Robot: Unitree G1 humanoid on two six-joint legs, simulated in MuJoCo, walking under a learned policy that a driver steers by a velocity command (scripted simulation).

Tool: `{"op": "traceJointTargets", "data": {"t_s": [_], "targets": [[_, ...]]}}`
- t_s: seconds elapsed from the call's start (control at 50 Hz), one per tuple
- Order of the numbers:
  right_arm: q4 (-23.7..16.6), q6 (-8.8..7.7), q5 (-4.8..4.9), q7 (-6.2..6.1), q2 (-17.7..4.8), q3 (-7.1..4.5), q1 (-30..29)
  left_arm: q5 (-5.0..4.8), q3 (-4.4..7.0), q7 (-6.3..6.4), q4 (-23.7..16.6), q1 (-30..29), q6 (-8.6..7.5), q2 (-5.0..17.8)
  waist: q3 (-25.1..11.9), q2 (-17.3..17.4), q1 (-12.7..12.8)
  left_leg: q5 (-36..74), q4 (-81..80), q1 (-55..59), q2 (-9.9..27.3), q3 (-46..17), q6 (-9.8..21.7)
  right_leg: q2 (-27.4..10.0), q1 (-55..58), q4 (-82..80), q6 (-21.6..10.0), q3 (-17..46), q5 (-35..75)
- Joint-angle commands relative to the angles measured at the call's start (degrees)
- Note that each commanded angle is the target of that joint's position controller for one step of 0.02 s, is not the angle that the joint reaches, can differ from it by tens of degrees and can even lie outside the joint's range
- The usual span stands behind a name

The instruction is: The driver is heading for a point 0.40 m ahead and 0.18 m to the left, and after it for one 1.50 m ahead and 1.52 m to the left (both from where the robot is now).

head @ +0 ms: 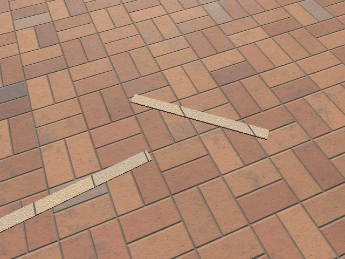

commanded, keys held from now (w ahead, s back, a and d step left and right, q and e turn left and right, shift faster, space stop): q+shift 0.68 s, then w+q+shift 0.32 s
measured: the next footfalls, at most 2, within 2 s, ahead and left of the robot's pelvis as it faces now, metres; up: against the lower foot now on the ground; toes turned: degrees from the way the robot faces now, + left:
left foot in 0.18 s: +0.23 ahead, +0.12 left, +0.00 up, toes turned +11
right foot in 0.60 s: +0.34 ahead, -0.07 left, +0.00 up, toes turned +43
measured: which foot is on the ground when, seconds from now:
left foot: up 0.00-0.16, down 0.18-0.60, up 0.62-1.00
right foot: down 0.00-0.18, up 0.20-0.58, down 0.60-1.00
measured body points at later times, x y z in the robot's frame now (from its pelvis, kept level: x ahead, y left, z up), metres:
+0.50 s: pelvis +0.16 +0.01 -0.01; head +0.20 +0.04 +0.44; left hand +0.24 +0.34 -0.10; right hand +0.43 -0.20 -0.09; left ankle +0.19 +0.11 -0.74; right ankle +0.29 -0.12 -0.71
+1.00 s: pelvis +0.23 +0.03 +0.00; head +0.22 +0.02 +0.45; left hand +0.01 +0.25 -0.10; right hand +0.55 +0.02 -0.07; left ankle +0.12 +0.15 -0.66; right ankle +0.31 -0.10 -0.74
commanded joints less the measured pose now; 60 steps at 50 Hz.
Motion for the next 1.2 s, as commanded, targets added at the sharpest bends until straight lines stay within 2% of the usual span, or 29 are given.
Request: {"op": "traceJointTargets", "data": {"t_s": [0.02, 0.1, 0.16, 0.18, 0.2, 0.22, 0.24, 0.28, 0.32, 0.42, 0.54, 0.58, 0.6, 0.62, 0.64, 0.66, 0.68, 0.74, 0.82, 0.9, 0.92, 0.96, 1.0, 1.1, 1.12, 1.14, 1.16, 1.18, 1.2], "targets": [[-2.93, -0.02, -0.6, 1.46, -0.7, -0.23, 4.35, -0.5, 1.64, 1.94, -4.66, -6.75, 0.11, 7.04, -7.81, -5.67, -1.74, 12.23, -10.46, 11.05, -0.63, 2.95, 0.94, -13.66, -0.91, -3.44, -5.71, -1.2, 37.4], [-6.51, 0.72, -0.72, 4.3, -3.2, -1.18, 2.14, -1.73, 2.63, 2.5, -4.18, -6.04, 2.75, 9.41, -7.24, -5.91, -1.23, 6.69, -16.77, 9.66, -2.06, 5.47, 4.26, -17.62, 6.87, 3.33, -4.24, -1.65, 39.23], [-6.17, 0.72, -0.6, 4.65, -6.55, -3.02, 10.44, -2.81, 3.18, 3.11, -5.39, -7.75, 4.21, 9.66, -9.82, -5.39, -5.87, 3.32, -23.38, 19.68, -7.36, 8.28, 9.21, -16.17, 5.73, 20.58, -0.48, -3.48, 46.56], [-5.64, 0.33, -0.99, 3.58, -9.71, -4.39, 15.81, -2.55, 3.09, 2.77, -5.64, -6.55, 4.21, 9.3, -11.56, 0.22, -8.75, 19.75, -29.39, 30.18, -6.25, 2.19, 12.49, -12.51, -1.78, 33.33, 3.07, -3.1, 34.49], [-6.81, 0.21, -1.48, 2.39, -15.73, -5.44, 12.83, 0.63, 1.82, 1.69, -7.56, -2.98, 3.9, 3.94, -12.32, 16.4, -1.86, 51.67, -26.29, 40.83, 5.03, -18.01, 19.68, -1.32, -19.1, 49.88, 7.42, -2.28, -18.8], [-10.24, -0.36, -3.82, 2.66, -15.6, -4.99, 11.17, 0.12, 1.59, 0.6, -8.45, -1.08, 3.24, 5.81, -24.51, 15.7, -1.88, 40.31, -32.22, 50.56, 13.44, -41.52, 30.77, 5.98, -29.63, 64.49, 9.14, 12.48, -27.84], [-12.48, -0.36, -3.09, 2.92, -14.01, -4.96, 6.94, -1.23, 2.29, -0.13, -8.25, -3.01, 2.5, 9.21, -25.18, 6.99, -3.15, 29.39, -34.63, 49.74, 12.91, -38.48, 28.47, 2.27, -30.89, 64.99, 7.69, 18.91, -23.62], [-13.83, 0.7, 0.05, 1.83, -9.56, -3.88, 1.27, -0.68, 2.54, 0.2, -8.76, -7.8, 2.44, 8.61, -14.46, -3.56, -0.8, 17.16, -36.2, 37.35, 7.45, -29.07, 22.43, -1.14, -31.75, 56.96, 7.23, 18.37, -15.98], [-15.2, 2.12, 0.02, 0.42, -7.93, -3.48, -1.0, -0.71, 2.6, 0.24, -8.91, -8.59, 3.12, 7.69, -11.96, -2.16, 0.89, 13.19, -37.1, 29.05, 3.02, -24.48, 19.1, -1.73, -25.48, 45.53, 7.6, 17.65, -13.49], [-16.11, 4.23, -0.61, -1.45, -10.55, -4.97, -0.19, -1.74, 2.23, 0.58, -7.2, -7.68, 3.27, 4.97, -14.45, 2.77, -0.3, 12.15, -35.51, 27.51, -0.28, -24.31, 16.26, 1.47, -19.21, 28.25, 10.21, 16.91, -7.71], [-17.66, 5.66, -0.72, -1.12, -9.93, -4.95, -2.67, -1.88, 3.54, 0.09, -6.98, -7.47, 2.33, 6.78, -12.37, 8.94, -1.73, -0.45, -34.36, 24.79, -2.55, -29.99, 13.15, 1.84, -13.29, 16.48, 8.75, 17.6, -4.77], [-18.41, 5.93, -0.25, -0.93, -9.5, -4.72, -4.77, -1.91, 4.43, -0.25, -5.77, -3.55, 1.58, 7.9, -12.09, 9.15, 0.28, -2.5, -31.35, 22.5, -4.56, -30.75, 11.34, 0.53, -6.28, 5.93, 7.29, 16.89, 0.71], [-18.56, 6.0, -0.18, -0.73, -7.66, -4.08, -3.66, -1.48, 5.27, -0.1, -5.26, -1.61, 1.61, 10.06, -13.07, 5.23, 0.16, -11.72, -26.03, 18.37, -7.68, -28.1, 9.27, -5.55, 0.34, 1.04, 5.03, 20.33, 3.08], [-18.66, 5.98, -0.35, -0.45, -4.31, -3.07, 0.07, -0.39, 5.96, 0.36, -6.31, -2.96, 2.37, 14.47, -13.42, -9.11, -3.0, -26.47, -12.87, 9.04, -15.29, -17.34, 6.4, -18.65, 6.13, -1.7, -1.51, 33.81, 4.44], [-19.74, 4.99, -0.62, 0.22, -8.06, -4.0, 0.45, 1.91, 5.81, 0.36, -6.95, -4.16, 2.4, 13.8, -11.03, -18.17, -3.93, -26.86, 1.73, 3.05, -14.91, -11.59, 3.79, -25.51, 0.67, -5.22, -8.24, 44.05, 4.92], [-18.49, 4.6, -0.6, 0.68, -12.0, -4.94, 0.84, 1.54, 5.18, 0.89, -8.83, -7.57, 2.26, 10.74, -9.24, -15.33, -4.32, -22.42, 8.91, 2.36, -10.18, -9.62, 2.2, -25.11, -1.27, -4.69, -8.82, 39.96, 3.3], [-16.75, 4.87, -0.36, 0.75, -12.72, -5.25, 1.28, 0.54, 4.53, 1.61, -9.73, -10.02, 2.61, 8.04, -7.52, -11.28, -4.04, -17.8, 11.52, 2.81, -8.69, -8.45, 1.4, -20.31, -2.82, -3.43, -6.14, 31.97, 0.6], [-16.85, 5.15, -0.5, 1.1, -9.01, -3.7, 1.11, -1.62, 4.61, 3.08, -9.3, -3.91, 2.57, 10.22, -8.26, -9.84, -0.69, -8.89, 19.24, -4.46, -5.38, -2.04, 0.88, -17.4, 2.93, -6.5, -2.46, 25.39, -14.25], [-19.22, 3.82, 0.13, 1.43, -7.24, -2.46, -4.44, -1.09, 5.24, 2.45, -7.99, 5.31, 0.98, 12.19, -6.58, -10.27, 4.22, -8.77, 16.28, -11.32, -1.14, 0.39, 0.51, -19.29, 9.43, -9.19, -2.22, 23.43, -25.58], [-19.7, 3.24, 0.35, 1.53, -5.94, -1.89, -5.03, -0.66, 5.61, 1.88, -8.16, 5.99, -0.09, 13.1, -4.14, -10.79, 3.98, -7.13, 12.79, -11.23, 1.53, 0.03, 0.07, -22.25, 7.62, -11.69, -2.78, 19.38, -25.5], [-19.59, 5.42, -5.69, 4.77, -6.21, -1.56, -7.75, 2.2, 5.09, 0.25, -7.19, 9.37, 0.01, 13.09, -3.85, -5.89, 4.27, -5.86, 9.62, -6.8, -0.96, 0.85, 1.35, -22.94, 3.72, -12.62, -1.72, 15.53, -26.34], [-19.18, 6.29, -3.89, 7.35, -5.59, -1.61, -7.36, 1.79, 5.51, -0.68, -7.56, 7.51, -0.33, 14.03, -2.88, -11.49, 3.01, -4.49, 4.47, -3.05, -0.39, 1.65, 2.54, -23.0, 1.58, -13.13, 0.33, 10.24, -25.05], [-19.06, 6.07, -3.1, 8.26, -5.55, -1.4, -8.41, 1.51, 5.62, -0.63, -7.76, 6.71, -0.55, 14.4, -2.06, -12.66, 2.38, -5.22, -0.83, 0.81, 0.19, 3.17, 3.76, -23.94, 0.35, -13.66, 1.58, 6.7, -25.44], [-17.59, 4.74, -4.04, 7.9, -5.3, -0.43, -9.76, 1.6, 5.53, -0.57, -6.03, 9.36, 1.2, 14.67, 0.37, -11.15, 2.44, -15.41, -15.33, 14.26, -3.01, 9.87, 9.33, -24.56, -0.56, -9.86, 1.78, -0.77, -21.66], [-14.98, 4.14, -4.14, 7.17, -4.92, -0.49, -3.28, 1.19, 5.34, -0.77, -5.64, 8.55, 1.57, 14.73, -0.8, -9.11, -1.38, -13.64, -18.94, 23.17, -5.91, 11.37, 10.63, -23.65, -3.56, -2.13, 1.28, -3.45, -11.56], [-9.24, 3.18, -4.3, 5.96, -6.32, -1.55, 9.91, 1.27, 4.49, -1.09, -5.1, 9.16, 1.58, 12.82, -6.67, -0.96, -7.71, -13.63, -21.9, 38.63, -10.47, 10.91, 11.72, -18.83, -8.28, 17.93, 1.11, -8.83, 6.25], [-5.81, 2.37, -3.74, 4.5, -10.34, -2.35, 21.49, 2.42, 2.58, -1.76, -7.08, 6.41, 1.2, 7.51, -9.62, 14.0, -13.17, -23.7, -28.71, 50.39, -2.48, -3.38, 11.79, -14.48, -22.89, 41.39, 2.46, -8.45, -4.52], [-8.6, 2.1, -1.9, 3.21, -18.4, -3.17, 19.28, 2.14, 1.6, -2.25, -14.44, 0.65, 0.24, 3.76, -10.56, 28.85, -10.63, -33.46, -41.78, 55.1, 8.93, -34.33, 15.97, -5.13, -44.79, 56.57, 5.05, 1.15, -22.93], [-9.37, 1.84, -2.27, 2.51, -17.06, -3.18, 17.58, 2.74, 2.48, -2.36, -15.79, -5.89, -0.22, 9.21, -9.11, 13.77, -12.6, -29.92, -45.97, 53.58, 12.45, -38.89, 18.32, -7.13, -51.2, 62.07, 4.87, 8.4, -17.21]]}}
Velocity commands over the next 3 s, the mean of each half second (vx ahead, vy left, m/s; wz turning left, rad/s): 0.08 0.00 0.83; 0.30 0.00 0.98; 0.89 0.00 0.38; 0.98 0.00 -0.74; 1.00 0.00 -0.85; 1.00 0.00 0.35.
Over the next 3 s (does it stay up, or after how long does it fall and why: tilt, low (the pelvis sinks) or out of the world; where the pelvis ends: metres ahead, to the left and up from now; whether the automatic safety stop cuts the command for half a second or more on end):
stays up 1.30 1.24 -0.04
